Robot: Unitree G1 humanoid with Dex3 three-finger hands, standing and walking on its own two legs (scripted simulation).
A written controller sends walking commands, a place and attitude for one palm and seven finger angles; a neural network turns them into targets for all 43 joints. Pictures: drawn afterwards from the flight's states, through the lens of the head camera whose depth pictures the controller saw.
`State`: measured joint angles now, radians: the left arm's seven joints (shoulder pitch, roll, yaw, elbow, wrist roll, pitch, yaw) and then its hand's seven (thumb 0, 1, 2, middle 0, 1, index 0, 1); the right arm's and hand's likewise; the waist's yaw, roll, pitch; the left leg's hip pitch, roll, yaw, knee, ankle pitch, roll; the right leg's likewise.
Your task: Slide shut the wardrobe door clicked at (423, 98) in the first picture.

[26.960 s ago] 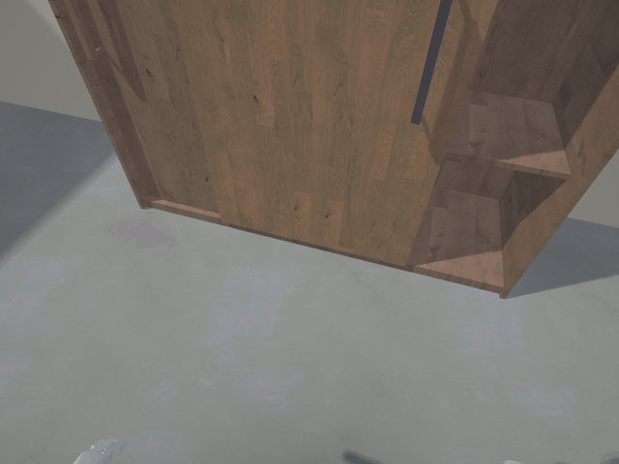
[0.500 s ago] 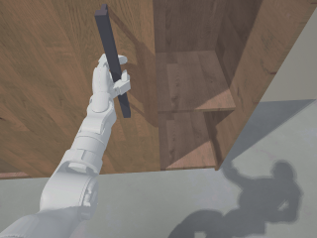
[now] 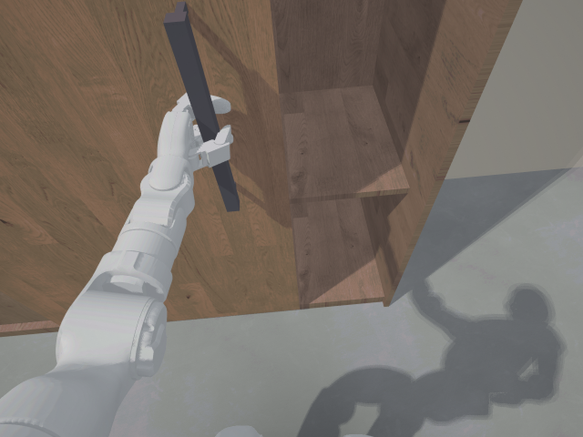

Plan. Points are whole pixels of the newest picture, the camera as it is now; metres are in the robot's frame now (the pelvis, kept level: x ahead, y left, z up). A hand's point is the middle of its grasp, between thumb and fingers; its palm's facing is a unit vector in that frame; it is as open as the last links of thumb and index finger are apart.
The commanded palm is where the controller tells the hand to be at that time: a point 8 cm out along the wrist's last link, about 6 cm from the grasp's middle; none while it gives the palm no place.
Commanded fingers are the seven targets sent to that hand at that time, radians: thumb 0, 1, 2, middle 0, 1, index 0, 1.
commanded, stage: step sideways, sliding the door along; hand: left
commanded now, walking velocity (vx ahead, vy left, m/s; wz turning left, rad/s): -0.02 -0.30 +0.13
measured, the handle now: (212, 127) +0.52 +0.13 +0.12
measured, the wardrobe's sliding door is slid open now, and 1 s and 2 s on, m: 0.30 0.10 0.00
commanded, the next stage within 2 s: stop walking and hold the door there in 1.46 s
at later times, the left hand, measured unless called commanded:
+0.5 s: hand (264, 142) +0.48 +0.04 +0.13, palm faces +0.21 -0.97 -0.16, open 6.4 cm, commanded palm +0.46 +0.03 +0.14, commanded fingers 0.00 0.90 0.90 -0.45 -1.40 -0.45 -1.40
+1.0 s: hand (367, 134) +0.49 -0.10 +0.13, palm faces +0.22 -0.96 -0.15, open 6.4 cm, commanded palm +0.47 -0.12 +0.14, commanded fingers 0.00 0.90 0.90 -0.45 -1.40 -0.45 -1.40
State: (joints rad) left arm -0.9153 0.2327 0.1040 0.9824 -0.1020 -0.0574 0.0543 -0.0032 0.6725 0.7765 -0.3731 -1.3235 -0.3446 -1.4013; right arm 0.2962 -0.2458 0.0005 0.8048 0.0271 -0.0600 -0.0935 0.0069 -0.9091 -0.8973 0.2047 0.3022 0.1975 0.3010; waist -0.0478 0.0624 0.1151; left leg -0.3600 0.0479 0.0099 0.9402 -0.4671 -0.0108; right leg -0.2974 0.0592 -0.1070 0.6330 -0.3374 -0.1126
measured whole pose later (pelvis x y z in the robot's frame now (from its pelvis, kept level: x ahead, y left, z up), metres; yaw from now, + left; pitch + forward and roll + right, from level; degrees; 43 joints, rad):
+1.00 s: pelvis +0.10 -0.28 +0.01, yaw +15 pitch +1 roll +1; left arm -0.60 0.12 -0.10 0.32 -0.09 -0.03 0.13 -0.02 0.74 0.84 -0.42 -1.39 -0.16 -1.40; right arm 0.05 -0.27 -0.04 0.60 0.05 -0.08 -0.04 0.01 -0.91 -0.90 0.20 0.30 0.19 0.30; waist 0.06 0.08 0.21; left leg -0.26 0.13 0.09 0.56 -0.23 -0.06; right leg -0.38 0.04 -0.08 0.63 -0.22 -0.04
